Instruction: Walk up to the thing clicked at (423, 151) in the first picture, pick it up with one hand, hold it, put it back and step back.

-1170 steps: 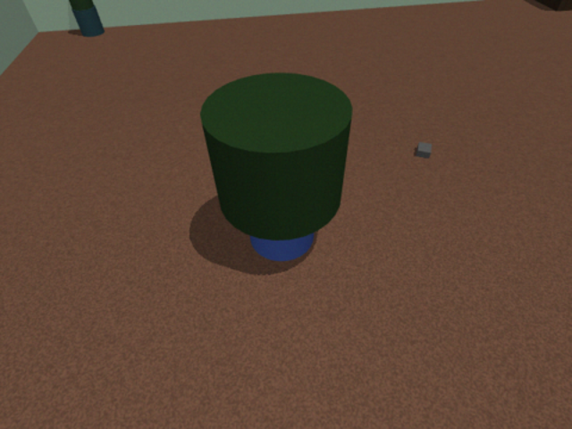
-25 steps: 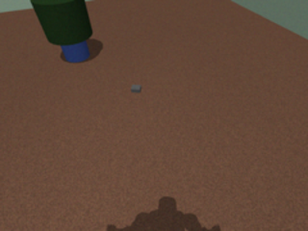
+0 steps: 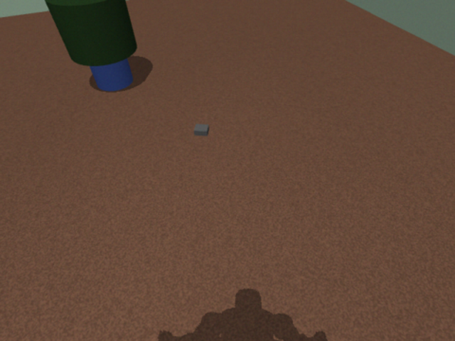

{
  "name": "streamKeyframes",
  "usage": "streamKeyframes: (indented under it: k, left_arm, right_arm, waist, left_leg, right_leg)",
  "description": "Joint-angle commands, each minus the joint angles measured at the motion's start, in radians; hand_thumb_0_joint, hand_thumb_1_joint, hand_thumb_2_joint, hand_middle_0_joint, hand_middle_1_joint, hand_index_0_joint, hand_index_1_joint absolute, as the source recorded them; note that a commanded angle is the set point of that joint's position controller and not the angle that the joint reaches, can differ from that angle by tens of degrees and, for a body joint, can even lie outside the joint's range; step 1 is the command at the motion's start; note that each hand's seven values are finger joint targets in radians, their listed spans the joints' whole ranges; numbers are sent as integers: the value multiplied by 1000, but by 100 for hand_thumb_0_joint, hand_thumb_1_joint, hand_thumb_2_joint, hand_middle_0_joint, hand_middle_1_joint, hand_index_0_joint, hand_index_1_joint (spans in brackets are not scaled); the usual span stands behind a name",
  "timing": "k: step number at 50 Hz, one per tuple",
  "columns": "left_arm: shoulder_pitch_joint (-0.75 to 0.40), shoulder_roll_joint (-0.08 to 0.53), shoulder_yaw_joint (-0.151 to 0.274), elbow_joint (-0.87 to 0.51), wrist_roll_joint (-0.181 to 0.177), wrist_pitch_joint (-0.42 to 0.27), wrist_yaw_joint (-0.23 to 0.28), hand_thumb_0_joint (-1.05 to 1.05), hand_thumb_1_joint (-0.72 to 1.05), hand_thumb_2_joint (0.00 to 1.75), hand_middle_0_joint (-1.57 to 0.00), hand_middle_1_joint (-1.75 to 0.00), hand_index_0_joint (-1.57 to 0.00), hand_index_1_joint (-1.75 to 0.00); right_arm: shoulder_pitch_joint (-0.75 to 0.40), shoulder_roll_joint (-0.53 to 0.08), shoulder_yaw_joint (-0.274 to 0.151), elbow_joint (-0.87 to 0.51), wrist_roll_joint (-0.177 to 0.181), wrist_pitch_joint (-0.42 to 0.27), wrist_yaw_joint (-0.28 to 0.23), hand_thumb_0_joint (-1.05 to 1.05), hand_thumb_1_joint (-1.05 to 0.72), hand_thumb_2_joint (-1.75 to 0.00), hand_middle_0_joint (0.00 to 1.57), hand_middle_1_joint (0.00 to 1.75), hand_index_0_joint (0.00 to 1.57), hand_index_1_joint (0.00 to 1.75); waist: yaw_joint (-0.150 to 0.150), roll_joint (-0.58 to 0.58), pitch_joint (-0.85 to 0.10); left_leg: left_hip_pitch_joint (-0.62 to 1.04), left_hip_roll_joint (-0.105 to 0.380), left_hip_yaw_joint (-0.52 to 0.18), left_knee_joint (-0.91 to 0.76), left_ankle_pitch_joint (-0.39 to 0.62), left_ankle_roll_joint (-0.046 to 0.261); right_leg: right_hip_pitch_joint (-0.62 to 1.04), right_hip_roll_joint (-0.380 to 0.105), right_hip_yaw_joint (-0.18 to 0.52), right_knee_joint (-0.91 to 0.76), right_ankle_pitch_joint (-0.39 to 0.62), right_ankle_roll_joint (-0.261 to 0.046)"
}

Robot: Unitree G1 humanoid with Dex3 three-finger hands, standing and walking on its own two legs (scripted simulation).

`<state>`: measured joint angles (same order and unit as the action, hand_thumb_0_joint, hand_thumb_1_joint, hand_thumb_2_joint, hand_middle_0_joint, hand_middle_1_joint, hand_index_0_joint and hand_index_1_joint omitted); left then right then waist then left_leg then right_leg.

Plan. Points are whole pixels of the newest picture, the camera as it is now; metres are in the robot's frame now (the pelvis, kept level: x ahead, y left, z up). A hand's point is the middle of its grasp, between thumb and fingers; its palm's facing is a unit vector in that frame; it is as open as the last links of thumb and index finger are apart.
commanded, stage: stand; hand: left
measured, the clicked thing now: (201, 129) +1.52 +0.25 -0.76
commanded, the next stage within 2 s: walk up in 0.10 s
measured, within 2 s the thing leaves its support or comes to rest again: neither
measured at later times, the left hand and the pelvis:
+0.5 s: hand out of the picture +0.11 +0.35 -0.18, palm faces +0.01 -0.93 -0.37, open 7.4 cm; pelvis +0.10 +0.06 -0.02, yaw +1 degrees
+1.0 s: hand (130, 220) +0.42 +0.28 -0.13, palm faces +0.02 -0.92 -0.40, open 7.4 cm; pelvis +0.34 +0.00 -0.02, yaw -1 degrees
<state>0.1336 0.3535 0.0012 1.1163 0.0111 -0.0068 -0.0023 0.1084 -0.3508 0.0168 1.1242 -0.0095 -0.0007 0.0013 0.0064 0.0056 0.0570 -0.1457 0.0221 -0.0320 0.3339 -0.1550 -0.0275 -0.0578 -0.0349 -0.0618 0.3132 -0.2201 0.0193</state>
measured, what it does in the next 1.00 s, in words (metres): walks ahead: left foot, then right foot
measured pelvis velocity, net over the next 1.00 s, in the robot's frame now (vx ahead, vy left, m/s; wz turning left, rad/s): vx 0.34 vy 0.00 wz -0.01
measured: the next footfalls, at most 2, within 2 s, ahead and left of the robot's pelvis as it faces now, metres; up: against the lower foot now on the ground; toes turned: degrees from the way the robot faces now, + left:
left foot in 0.38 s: +0.18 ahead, +0.18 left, +0.00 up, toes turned +6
right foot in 0.84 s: +0.42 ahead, -0.11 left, +0.00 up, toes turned -6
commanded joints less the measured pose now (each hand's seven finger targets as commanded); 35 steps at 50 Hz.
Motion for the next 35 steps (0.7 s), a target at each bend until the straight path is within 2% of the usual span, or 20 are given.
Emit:
streamKeyframes:
  k: [1, 4, 5, 6, 7, 8, 9, 10, 12, 15, 18, 19, 20, 21, 22, 23, 25, 28, 30, 35]
  left_arm:
    - [-29, 218, 45, -55, 2, -18, 9, 0, 90, 90, -20, -30, -20, -30]
    - [-32, 213, 44, -58, 2, -18, 9, 0, 90, 90, -20, -30, -20, -30]
    - [20, 327, 118, -106, 18, -34, -22, 0, 90, 90, -20, -30, -20, -30]
    - [32, 321, 122, -100, 26, -35, -32, 0, 90, 90, -20, -30, -20, -30]
    - [42, 323, 130, -102, 30, -37, -36, 0, 90, 90, -20, -30, -20, -30]
    - [89, 342, 143, -102, 30, -40, -39, 0, 90, 90, -20, -30, -20, -30]
    - [126, 371, 155, -109, 34, -48, -34, 0, 90, 90, -20, -30, -20, -30]
    - [129, 373, 159, -119, 39, -58, -32, 0, 90, 90, -20, -30, -20, -30]
    - [121, 361, 163, -135, 38, -64, -33, 0, 90, 90, -20, -30, -20, -30]
    - [-2, 353, 152, -190, 42, -61, -44, 0, 90, 90, -20, -30, -20, -30]
    - [-82, 310, 132, -235, 27, -54, -59, 0, 90, 90, -20, -30, -20, -30]
    - [-35, 253, 114, -232, 28, -48, -61, 0, 90, 90, -20, -30, -20, -30]
    - [19, 168, 91, -240, 23, -47, -60, 0, 90, 90, -20, -30, -20, -30]
    - [49, 209, 96, -245, 9, -41, -53, 0, 90, 90, -20, -30, -20, -30]
    - [45, 294, 106, -239, 12, -36, -48, 0, 90, 90, -20, -30, -20, -30]
    - [48, 298, 97, -234, 3, -43, -48, 0, 90, 90, -20, -30, -20, -30]
    - [127, 307, 110, -175, -8, -49, -56, 0, 90, 90, -20, -30, -20, -30]
    - [145, 298, 111, -175, -1, -41, -75, 0, 90, 90, -20, -30, -20, -30]
    - [133, 286, 109, -195, 2, -39, -84, 0, 90, 90, -20, -30, -20, -30]
    - [19, 266, 114, -250, 8, -44, -105, 0, 90, 90, -20, -30, -20, -30]
  right_arm:
    - [-30, -215, -44, -52, 2, -23, -13, 0, -90, -90, 20, 30, 20, 30]
    - [-33, -219, -44, -52, 0, -25, -13, 0, -90, -90, 20, 30, 20, 30]
    - [28, -306, -119, -100, -17, -40, 16, 0, -90, -90, 20, 30, 20, 30]
    - [-17, -314, -127, -113, -26, -41, 28, 0, -90, -90, 20, 30, 20, 30]
    - [-53, -299, -124, -131, -27, -39, 35, 0, -90, -90, 20, 30, 20, 30]
    - [-120, -269, -119, -170, -26, -38, 42, 0, -90, -90, 20, 30, 20, 30]
    - [-169, -240, -118, -198, -32, -41, 44, 0, -90, -90, 20, 30, 20, 30]
    - [-177, -237, -122, -205, -32, -48, 43, 0, -90, -90, 20, 30, 20, 30]
    - [-133, -254, -129, -204, -23, -63, 54, 0, -90, -90, 20, 30, 20, 30]
    - [-35, -241, -143, -191, -22, -68, 79, 0, -90, -90, 20, 30, 20, 30]
    - [202, -259, -179, -127, -27, -68, 68, 0, -90, -90, 20, 30, 20, 30]
    - [340, -311, -209, -83, -35, -69, 54, 0, -90, -90, 20, 30, 20, 30]
    - [441, -395, -230, -80, -48, -71, 36, 0, -90, -90, 20, 30, 20, 30]
    - [331, -448, -224, -145, -44, -79, 34, 0, -90, -90, 20, 30, 20, 30]
    - [198, -454, -221, -189, -14, -76, 40, 0, -90, -90, 20, 30, 20, 30]
    - [143, -431, -205, -204, -11, -77, 40, 0, -90, -90, 20, 30, 20, 30]
    - [88, -333, -172, -241, -12, -92, 37, 0, -90, -90, 20, 30, 20, 30]
    - [109, -316, -162, -246, -1, -108, 39, 0, -90, -90, 20, 30, 20, 30]
    - [99, -325, -164, -263, -4, -112, 41, 0, -90, -90, 20, 30, 20, 30]
    - [114, -337, -168, -279, -5, -115, 44, 0, -90, -90, 20, 30, 20, 30]
  waist:
    - [-3, -8, -68]
    - [-2, 4, -70]
    - [5, -14, -178]
    - [29, 6, -86]
    - [47, -16, -31]
    - [88, -86, 24]
    - [129, -187, 72]
    - [139, -136, 105]
    - [110, -108, 82]
    - [32, -189, 38]
    - [-104, -80, -19]
    - [-166, 110, -105]
    - [-203, 365, -126]
    - [-147, 273, -120]
    - [-96, 175, -33]
    - [-65, 128, 16]
    - [-11, 83, 37]
    - [-6, 98, 69]
    - [-1, 116, 83]
    - [-13, 121, 97]
  left_leg:
    - [32, 98, -82, -36, 157, 36]
    - [21, 98, -80, -35, 157, 35]
    - [3, 54, -78, 35, -401, 112]
    - [-130, 59, -90, 57, -502, 117]
    - [-262, 42, -57, 93, -496, 103]
    - [-422, 0, 28, 208, -392, 72]
    - [-568, -6, 71, 415, -288, 57]
    - [-635, 38, 10, 444, -286, 45]
    - [-594, 74, -15, 413, -296, 51]
    - [-316, 78, 17, 285, -258, 49]
    - [162, 14, 113, 149, -6, 33]
    - [394, 4, 81, 169, -62, 47]
    - [447, 181, -244, -6, -425, 107]
    - [303, 372, -685, -216, -745, 202]
    - [137, 429, -666, -243, -771, 273]
    - [73, 407, -568, -215, -683, 280]
    - [38, 295, -320, -160, -462, 223]
    - [-40, 259, -169, -206, -347, 206]
    - [-25, 267, -117, -217, -312, 231]
    - [-71, 233, -9, -197, -309, 212]
  right_leg:
    - [-33, -110, 88, -64, 102, -31]
    - [-20, -110, 85, -58, 112, -30]
    - [22, -69, 61, 35, -385, -83]
    - [-33, -104, 112, 49, -507, -106]
    - [-5, -137, 160, -2, -569, -128]
    - [79, -206, 249, -99, -621, -168]
    - [140, -345, 393, -214, -590, -231]
    - [174, -406, 435, -222, -440, -279]
    - [217, -356, 372, -191, -283, -279]
    - [18, -254, 186, -150, -344, -210]
    - [-313, -148, 4, 109, -227, -146]
    - [-454, -85, -52, 391, -211, -123]
    - [-646, 66, -36, 725, -415, -91]
    - [-675, 108, 125, 846, -379, -82]
    - [-611, 8, 202, 844, -326, -87]
    - [-601, -25, 211, 845, -259, -87]
    - [-543, -57, 214, 767, -146, -69]
    - [-489, -65, 163, 654, -48, -29]
    - [-499, -78, 129, 550, -26, -8]
    - [-399, -94, 61, 352, 93, -26]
